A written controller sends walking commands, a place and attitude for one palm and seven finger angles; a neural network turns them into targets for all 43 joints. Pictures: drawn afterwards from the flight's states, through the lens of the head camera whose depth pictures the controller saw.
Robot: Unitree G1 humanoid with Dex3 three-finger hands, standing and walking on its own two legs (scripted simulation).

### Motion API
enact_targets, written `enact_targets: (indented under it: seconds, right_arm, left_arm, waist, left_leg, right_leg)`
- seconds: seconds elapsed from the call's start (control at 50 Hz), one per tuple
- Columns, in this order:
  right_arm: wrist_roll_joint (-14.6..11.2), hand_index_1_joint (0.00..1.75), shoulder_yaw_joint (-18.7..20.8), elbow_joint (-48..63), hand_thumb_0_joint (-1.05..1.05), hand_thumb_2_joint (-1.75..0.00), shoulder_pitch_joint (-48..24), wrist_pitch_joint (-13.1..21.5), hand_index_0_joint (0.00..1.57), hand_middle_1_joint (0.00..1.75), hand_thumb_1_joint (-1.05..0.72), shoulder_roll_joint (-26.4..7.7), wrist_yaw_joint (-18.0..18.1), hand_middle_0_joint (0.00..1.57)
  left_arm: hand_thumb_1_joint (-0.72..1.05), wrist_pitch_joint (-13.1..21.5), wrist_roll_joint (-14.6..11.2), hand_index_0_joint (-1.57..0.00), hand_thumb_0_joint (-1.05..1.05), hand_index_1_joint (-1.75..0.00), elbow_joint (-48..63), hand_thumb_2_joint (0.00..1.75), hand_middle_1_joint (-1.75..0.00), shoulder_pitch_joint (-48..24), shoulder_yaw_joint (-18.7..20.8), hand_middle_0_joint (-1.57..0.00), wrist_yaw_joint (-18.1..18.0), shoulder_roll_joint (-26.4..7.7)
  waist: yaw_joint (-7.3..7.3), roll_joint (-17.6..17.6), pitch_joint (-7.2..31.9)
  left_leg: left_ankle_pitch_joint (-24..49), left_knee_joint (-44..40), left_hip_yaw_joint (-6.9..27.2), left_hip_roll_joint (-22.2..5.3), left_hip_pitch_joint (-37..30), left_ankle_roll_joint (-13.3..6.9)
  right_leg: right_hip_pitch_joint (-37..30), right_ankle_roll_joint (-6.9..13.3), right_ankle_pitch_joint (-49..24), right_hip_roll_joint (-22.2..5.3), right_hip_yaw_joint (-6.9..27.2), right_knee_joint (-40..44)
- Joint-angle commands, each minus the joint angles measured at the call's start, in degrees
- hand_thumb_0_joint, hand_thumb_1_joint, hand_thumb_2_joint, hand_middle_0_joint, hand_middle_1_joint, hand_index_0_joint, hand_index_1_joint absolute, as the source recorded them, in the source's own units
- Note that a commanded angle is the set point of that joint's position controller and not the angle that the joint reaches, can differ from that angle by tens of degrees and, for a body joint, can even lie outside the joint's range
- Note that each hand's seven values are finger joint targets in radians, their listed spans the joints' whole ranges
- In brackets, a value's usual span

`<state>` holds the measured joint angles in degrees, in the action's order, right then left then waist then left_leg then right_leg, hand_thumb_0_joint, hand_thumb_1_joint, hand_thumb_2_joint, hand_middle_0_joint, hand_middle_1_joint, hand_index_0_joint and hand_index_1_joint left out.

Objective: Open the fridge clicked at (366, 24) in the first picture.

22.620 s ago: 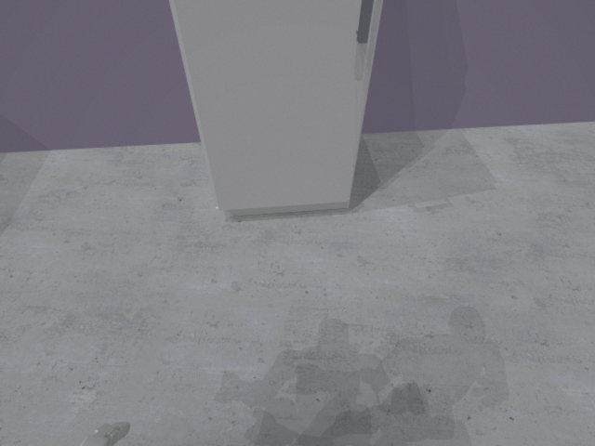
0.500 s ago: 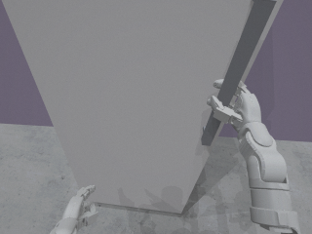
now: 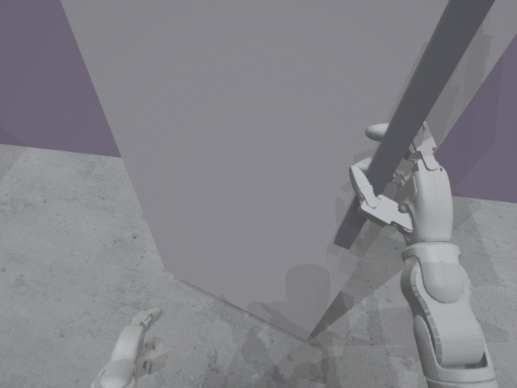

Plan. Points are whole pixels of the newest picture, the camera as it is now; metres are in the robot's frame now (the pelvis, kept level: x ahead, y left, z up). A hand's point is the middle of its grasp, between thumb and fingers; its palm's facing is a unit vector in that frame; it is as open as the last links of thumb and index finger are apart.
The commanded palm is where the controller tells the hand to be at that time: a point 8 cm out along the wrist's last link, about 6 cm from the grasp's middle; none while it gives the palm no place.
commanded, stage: walk backward, drawing the door open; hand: right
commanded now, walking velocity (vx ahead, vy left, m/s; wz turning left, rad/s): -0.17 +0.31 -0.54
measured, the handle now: (392, 142) +0.37 -0.10 +0.23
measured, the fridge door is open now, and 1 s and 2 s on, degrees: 19 37 66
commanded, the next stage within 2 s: stop walking and hold the door back in 1.94 s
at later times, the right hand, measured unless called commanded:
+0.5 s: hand (320, 266) +0.22 -0.02 +0.19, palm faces +0.05 +0.98 -0.21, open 7.8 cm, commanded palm +0.19 -0.07 +0.20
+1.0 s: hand (269, 280) +0.20 +0.03 +0.19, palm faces +0.60 +0.79 -0.16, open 7.2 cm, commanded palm +0.14 +0.00 +0.19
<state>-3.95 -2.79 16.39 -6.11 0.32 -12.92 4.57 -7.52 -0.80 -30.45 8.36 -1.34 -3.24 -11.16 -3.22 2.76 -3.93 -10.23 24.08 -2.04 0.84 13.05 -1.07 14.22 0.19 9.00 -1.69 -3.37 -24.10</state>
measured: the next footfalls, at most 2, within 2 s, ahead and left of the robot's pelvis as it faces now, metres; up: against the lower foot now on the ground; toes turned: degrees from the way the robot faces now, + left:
right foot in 0.52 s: -0.11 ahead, -0.03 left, +0.00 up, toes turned -22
left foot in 0.76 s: +0.09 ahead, +0.34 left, +0.00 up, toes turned -28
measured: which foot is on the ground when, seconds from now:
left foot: down 0.00-0.50, up 0.52-0.74, down 0.76-1.00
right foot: down 0.00-0.26, up 0.28-0.50, down 0.52-0.78, up 0.80-1.00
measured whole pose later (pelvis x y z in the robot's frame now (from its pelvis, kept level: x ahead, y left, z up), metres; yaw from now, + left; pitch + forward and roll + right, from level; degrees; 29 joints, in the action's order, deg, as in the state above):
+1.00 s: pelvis -0.01 +0.30 +0.00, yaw -39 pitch +2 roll -2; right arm -2.6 1.9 26.7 -6.5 4.8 -11.3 4.3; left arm 2.8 -0.1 -32.7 0.2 2.2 -3.4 -11.9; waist -3.4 0.4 -11.9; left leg -15.2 30.8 -10.0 -3.7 18.1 -3.3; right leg 22.7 -0.9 30.6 0.3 -5.7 -49.8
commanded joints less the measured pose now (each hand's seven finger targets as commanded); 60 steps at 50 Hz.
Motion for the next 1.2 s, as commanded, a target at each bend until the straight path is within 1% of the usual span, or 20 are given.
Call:
enact_targets:
  seconds: [0.0, 0.12, 0.24, 0.32, 0.38, 0.44, 0.46, 0.48, 0.5, 0.52, 0.62, 0.72, 0.78, 0.8, 0.86, 1.0, 1.02, 1.06, 1.08, 1.18]
  right_arm:
    - [0.57, 1.40, 3.65, 19.86, 0.00, -0.90, -17.21, 9.35, 0.45, 1.40, -0.90, -5.20, -0.28, 0.45]
    - [1.48, 1.40, 2.95, 20.41, 0.00, -0.90, -19.08, 9.24, 0.45, 1.40, -0.90, -3.82, 0.07, 0.45]
    - [2.78, 1.40, 2.67, 24.86, 0.00, -0.90, -21.33, 8.27, 0.45, 1.40, -0.90, -4.73, -0.04, 0.45]
    - [4.66, 1.40, 2.57, 25.87, 0.00, -0.90, -19.26, 7.80, 0.45, 1.40, -0.90, -3.29, -0.33, 0.45]
    - [4.72, 1.40, 0.41, 28.38, 0.00, -0.90, -19.44, 8.56, 0.45, 1.40, -0.90, -1.79, -1.41, 0.45]
    - [4.09, 1.40, -2.92, 29.68, 0.00, -0.90, -21.58, 9.23, 0.45, 1.40, -0.90, 0.30, -2.01, 0.45]
    - [3.51, 1.40, -5.65, 28.76, 0.00, -0.90, -21.82, 9.68, 0.45, 1.40, -0.90, 1.05, -2.52, 0.45]
    - [3.69, 1.40, -6.42, 27.96, 0.00, -0.90, -23.28, 11.09, 0.45, 1.40, -0.90, 2.28, -3.10, 0.45]
    - [6.08, 1.40, -4.95, 25.41, 0.00, -0.90, -23.73, 11.91, 0.45, 1.40, -0.90, 1.12, -3.30, 0.45]
    - [6.45, 1.40, -2.32, 24.09, 0.00, -0.90, -24.11, 11.94, 0.45, 1.40, -0.90, -0.42, -3.67, 0.45]
    - [5.42, 1.40, -4.62, 22.27, 0.00, -0.90, -20.45, 10.98, 0.45, 1.40, -0.90, 4.62, -4.88, 0.45]
    - [4.79, 1.40, -0.33, 25.10, 0.00, -0.90, -22.64, 12.51, 0.45, 1.40, -0.90, -0.27, -3.69, 0.45]
    - [3.84, 1.40, 6.69, 27.27, 0.00, -0.90, -18.28, 12.71, 0.45, 1.40, -0.90, -7.83, -1.87, 0.45]
    - [2.78, 1.40, 10.67, 28.43, 0.00, -0.90, -15.31, 12.57, 0.45, 1.40, -0.90, -9.29, -1.98, 0.45]
    - [2.68, 1.40, 7.16, 30.37, 0.00, -0.90, -14.63, 12.92, 0.45, 1.40, -0.90, -3.96, -0.69, 0.45]
    - [1.73, 1.40, 6.63, 30.50, 0.00, -0.90, -15.62, 12.46, 0.45, 1.40, -0.90, -3.78, 0.50, 0.45]
    - [1.71, 1.40, 4.85, 30.84, 0.00, -0.90, -17.98, 12.51, 0.45, 1.40, -0.90, -2.81, 0.40, 0.45]
    - [3.19, 1.40, 3.84, 29.97, 0.00, -0.90, -19.50, 14.10, 0.45, 1.40, -0.90, -2.72, -0.24, 0.45]
    - [3.95, 1.40, 7.62, 27.91, 0.00, -0.90, -19.32, 14.21, 0.45, 1.40, -0.90, -5.39, -0.49, 0.45]
    - [3.05, 1.40, 7.63, 27.91, 0.00, -0.90, -16.02, 10.44, 0.45, 1.40, -0.90, -4.40, -1.11, 0.45]
  left_arm:
    - [0.90, 4.03, 0.38, -0.20, 0.00, -0.30, 9.20, 0.90, -0.30, -7.83, 1.32, -0.20, -0.47, -4.64]
    - [0.90, 6.20, 0.50, -0.20, 0.00, -0.30, 7.39, 0.90, -0.30, -9.72, 2.04, -0.20, -0.70, -4.58]
    - [0.90, 8.88, -0.23, -0.20, 0.00, -0.30, 4.80, 0.90, -0.30, -7.71, 3.46, -0.20, -0.43, -1.84]
    - [0.90, 11.60, 1.52, -0.20, 0.00, -0.30, 4.20, 0.90, -0.30, -6.27, 3.23, -0.20, -0.79, -0.93]
    - [0.90, 13.19, 2.12, -0.20, 0.00, -0.30, 4.92, 0.90, -0.30, -5.97, 2.39, -0.20, -1.11, 0.20]
    - [0.90, 15.88, 1.21, -0.20, 0.00, -0.30, 3.69, 0.90, -0.30, -0.69, 2.64, -0.20, -0.98, -0.50]
    - [0.90, 16.42, 0.97, -0.20, 0.00, -0.30, 3.31, 0.90, -0.30, 0.31, 3.37, -0.20, -0.84, -2.55]
    - [0.90, 16.94, 2.75, -0.20, 0.00, -0.30, 6.37, 0.90, -0.30, -2.72, 4.66, -0.20, -0.29, -4.98]
    - [0.90, 16.96, 3.46, -0.20, 0.00, -0.30, 6.00, 0.90, -0.30, -3.30, 4.70, -0.20, 0.24, -5.33]
    - [0.90, 16.66, 3.43, -0.20, 0.00, -0.30, 5.84, 0.90, -0.30, -5.56, 5.86, -0.20, 0.93, -7.51]
    - [0.90, 17.75, 1.18, -0.20, 0.00, -0.30, 1.13, 0.90, -0.30, -4.92, 7.06, -0.20, 2.33, -5.83]
    - [0.90, 16.41, -1.11, -0.20, 0.00, -0.30, 2.99, 0.90, -0.30, -6.48, 6.57, -0.20, 3.28, -4.97]
    - [0.90, 14.42, -1.75, -0.20, 0.00, -0.30, 4.46, 0.90, -0.30, -9.65, 4.45, -0.20, 2.85, -1.29]
    - [0.90, 14.92, -1.47, -0.20, 0.00, -0.30, 4.69, 0.90, -0.30, -11.76, 6.28, -0.20, 1.51, -2.82]
    - [0.90, 14.56, 0.77, -0.20, 0.00, -0.30, 4.44, 0.90, -0.30, -13.29, 2.84, -0.20, 0.39, -0.03]
    - [0.90, 12.26, 0.86, -0.20, 0.00, -0.30, 6.56, 0.90, -0.30, -6.89, 3.51, -0.20, -1.10, -1.94]
    - [0.90, 12.14, 0.62, -0.20, 0.00, -0.30, 6.50, 0.90, -0.30, -4.96, 4.35, -0.20, -1.20, -3.06]
    - [0.90, 12.52, 1.46, -0.20, 0.00, -0.30, 7.11, 0.90, -0.30, -4.88, 5.91, -0.20, -0.10, -6.66]
    - [0.90, 13.27, 1.77, -0.20, 0.00, -0.30, 6.38, 0.90, -0.30, -5.24, 5.08, -0.20, 1.36, -5.94]
    - [0.90, 14.25, 1.05, -0.20, 0.00, -0.30, 2.84, 0.90, -0.30, -6.49, 6.16, -0.20, 1.15, -5.81]
  waist:
    - [1.07, 0.33, 18.59]
    - [1.43, 3.02, 14.80]
    - [0.57, -14.30, 19.24]
    - [1.77, -12.15, 17.75]
    - [1.94, -10.86, 17.51]
    - [-1.44, -9.20, 17.84]
    - [-3.91, -0.78, 16.92]
    - [-2.40, 14.27, 15.66]
    - [-0.22, 8.58, 17.14]
    - [0.48, -0.31, 16.95]
    - [1.55, 4.59, 14.43]
    - [0.62, 11.61, 19.02]
    - [2.54, -15.02, 21.48]
    - [4.44, -26.33, 25.25]
    - [3.90, -12.23, 21.31]
    - [1.42, -11.13, 23.66]
    - [-0.82, -6.00, 25.19]
    - [0.97, 11.03, 24.56]
    - [1.64, 3.63, 21.79]
    - [2.56, 11.13, 18.32]
  left_leg:
    - [0.37, 1.97, 0.73, -0.51, -5.14, 2.71]
    - [-9.08, 8.12, 4.09, -0.66, -9.72, 1.04]
    - [-23.20, -14.49, 9.54, -12.04, 2.40, -2.55]
    - [-12.02, -11.69, 2.45, -15.97, 2.20, -6.81]
    - [2.30, -8.11, -2.73, -14.26, -5.31, -7.45]
    - [12.45, -0.03, -8.52, -7.12, -3.64, 0.36]
    - [11.19, 15.17, -8.54, -4.97, 6.36, 3.50]
    - [-13.28, 33.20, -3.54, -1.31, 23.88, 4.07]
    - [-17.39, 45.48, 6.76, -3.35, 27.91, 2.66]
    - [-15.97, 49.66, 11.42, -4.28, 27.86, 1.38]
    - [-7.63, 23.20, 4.66, -2.41, 11.74, 2.78]
    - [-1.70, -1.17, -2.91, 0.79, -5.70, 5.44]
    - [37.48, -0.25, 6.32, -17.36, -19.20, -2.91]
    - [48.78, 3.09, 7.81, -21.30, -19.31, -6.46]
    - [48.34, 6.41, 4.15, -18.31, -19.46, -9.08]
    - [43.57, 11.70, -2.36, -14.47, -15.55, -6.09]
    - [34.97, 19.51, -4.10, -12.48, -4.06, -3.35]
    - [-24.99, 35.58, 1.50, -3.65, 28.04, 2.73]
    - [-23.49, 40.03, 6.26, -2.48, 29.68, 1.84]
    - [-7.62, 30.96, 4.22, -3.20, 17.66, 3.17]
  right_leg:
    - [-3.64, 2.94, -12.83, -7.16, 10.26, 6.55]
    - [11.55, 6.02, 13.32, -11.89, 19.04, 13.98]
    - [-0.21, 0.47, 11.45, 1.15, 3.01, -11.25]
    - [7.12, -0.46, 17.21, 1.79, 0.58, -38.01]
    - [7.10, -0.54, 18.26, 0.81, -2.88, -27.70]
    - [-5.58, 0.28, 12.34, 0.84, -5.08, 0.48]
    - [-16.33, 1.96, 0.36, -5.58, 4.02, 13.47]
    - [-22.51, 7.47, -22.02, -24.24, 30.81, 12.28]
    - [-23.69, 13.21, -37.30, -33.90, 41.66, 6.60]
    - [-22.10, 14.73, -38.69, -35.81, 39.01, 5.40]
    - [-12.94, 4.15, -30.11, -15.73, 11.65, -1.70]
    - [-12.82, 2.77, -26.86, -10.47, 11.80, -5.37]
    - [10.39, 4.39, 25.00, 3.03, 2.65, -30.64]
    - [11.96, -0.37, 32.49, 2.11, 4.38, -44.79]
    - [15.39, -0.83, 27.33, 0.13, 4.59, -40.54]
    - [-1.17, -0.35, 5.91, -0.10, -3.18, -2.07]
    - [-16.23, 0.94, -9.23, -3.68, 1.45, 4.05]
    - [-39.82, 12.65, -67.43, -31.48, 35.90, 0.47]
    - [-38.11, 14.94, -63.22, -30.86, 30.68, -1.91]
    - [-20.94, 6.73, -39.81, -17.71, 10.77, -1.62]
